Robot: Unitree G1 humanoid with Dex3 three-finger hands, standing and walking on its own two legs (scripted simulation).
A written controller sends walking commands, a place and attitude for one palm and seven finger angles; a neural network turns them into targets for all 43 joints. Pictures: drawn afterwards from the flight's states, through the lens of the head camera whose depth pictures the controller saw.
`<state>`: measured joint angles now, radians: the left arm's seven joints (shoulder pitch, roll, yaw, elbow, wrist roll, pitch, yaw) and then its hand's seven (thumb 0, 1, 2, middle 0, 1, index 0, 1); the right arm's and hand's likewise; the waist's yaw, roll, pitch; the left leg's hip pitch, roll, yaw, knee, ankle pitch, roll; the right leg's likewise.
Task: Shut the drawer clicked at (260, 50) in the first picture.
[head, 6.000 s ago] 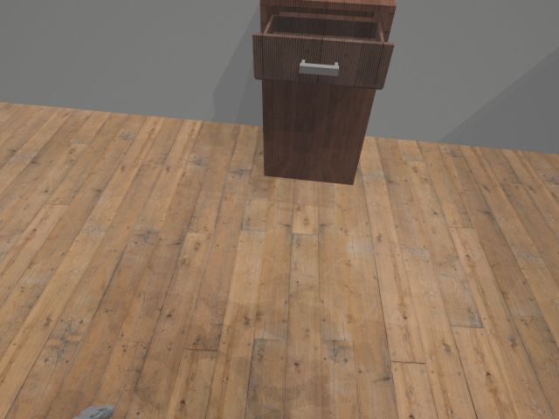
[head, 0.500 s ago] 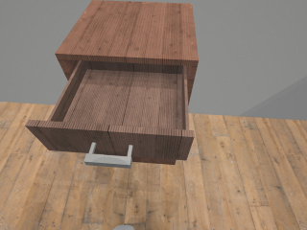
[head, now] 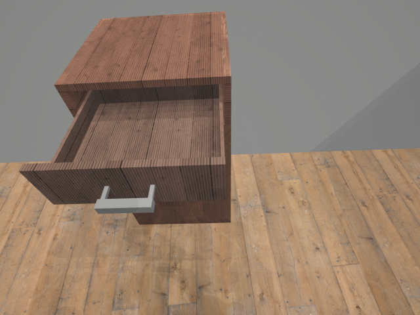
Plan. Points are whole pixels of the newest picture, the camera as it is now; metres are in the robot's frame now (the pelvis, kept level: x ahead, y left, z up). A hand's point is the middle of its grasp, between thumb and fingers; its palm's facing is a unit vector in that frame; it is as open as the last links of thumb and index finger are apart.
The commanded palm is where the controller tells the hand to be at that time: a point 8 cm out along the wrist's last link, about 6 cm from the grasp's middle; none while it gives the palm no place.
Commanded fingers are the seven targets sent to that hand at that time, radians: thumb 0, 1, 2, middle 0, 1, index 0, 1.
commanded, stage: come to a stop and stand still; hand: left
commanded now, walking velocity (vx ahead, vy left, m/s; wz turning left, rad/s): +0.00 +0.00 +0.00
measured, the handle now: (127, 197) +0.35 +0.21 +0.00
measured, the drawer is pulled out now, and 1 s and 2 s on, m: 0.28 0.28 0.28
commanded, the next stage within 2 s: look again from close up in 0.62 s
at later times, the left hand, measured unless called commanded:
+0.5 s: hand out of the picture -0.04 +0.13 -0.17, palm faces +0.08 -0.98 -0.18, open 7.3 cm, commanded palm none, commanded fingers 0.00 0.90 0.90 -0.20 -0.30 -0.20 -0.30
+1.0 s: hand out of the picture -0.02 +0.18 -0.17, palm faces +0.06 -0.98 -0.19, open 7.4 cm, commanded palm none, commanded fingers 0.00 0.90 0.90 -0.20 -0.30 -0.20 -0.30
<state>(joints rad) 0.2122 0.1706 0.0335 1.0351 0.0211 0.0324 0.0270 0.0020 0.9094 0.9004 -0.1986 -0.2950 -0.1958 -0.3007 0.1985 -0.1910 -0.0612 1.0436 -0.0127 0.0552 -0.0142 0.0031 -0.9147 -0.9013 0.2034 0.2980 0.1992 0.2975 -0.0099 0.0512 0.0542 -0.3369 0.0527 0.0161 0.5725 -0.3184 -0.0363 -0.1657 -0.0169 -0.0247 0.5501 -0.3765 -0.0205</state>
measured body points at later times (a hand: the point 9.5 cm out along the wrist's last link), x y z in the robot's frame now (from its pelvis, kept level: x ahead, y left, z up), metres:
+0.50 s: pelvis -0.03 -0.03 +0.01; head -0.02 -0.04 +0.46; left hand -0.04 +0.18 -0.15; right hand -0.03 -0.25 -0.16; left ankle -0.04 +0.13 -0.73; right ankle -0.04 -0.10 -0.73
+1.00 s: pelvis -0.02 +0.01 +0.00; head -0.02 +0.01 +0.45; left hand -0.02 +0.23 -0.15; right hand -0.02 -0.20 -0.16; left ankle -0.04 +0.12 -0.73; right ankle -0.04 -0.10 -0.73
